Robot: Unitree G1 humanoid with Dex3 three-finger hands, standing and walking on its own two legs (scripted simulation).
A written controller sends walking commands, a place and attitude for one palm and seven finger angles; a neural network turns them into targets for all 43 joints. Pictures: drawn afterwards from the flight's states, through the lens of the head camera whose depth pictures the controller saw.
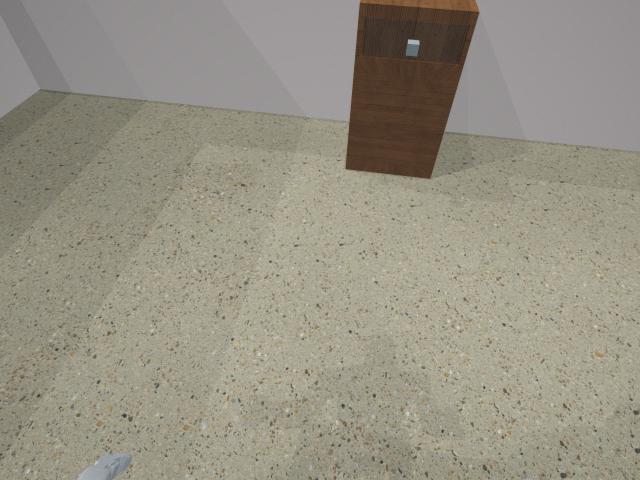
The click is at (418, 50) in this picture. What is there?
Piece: drawer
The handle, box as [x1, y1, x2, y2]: [406, 39, 418, 55]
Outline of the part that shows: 408,39 406,55 416,55 418,49 418,40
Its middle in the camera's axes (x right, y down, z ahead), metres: +0.35 -0.74 +1.49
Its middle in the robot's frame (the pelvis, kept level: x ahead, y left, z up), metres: +1.61 -0.29 -0.11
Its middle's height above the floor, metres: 0.66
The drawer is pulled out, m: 0.00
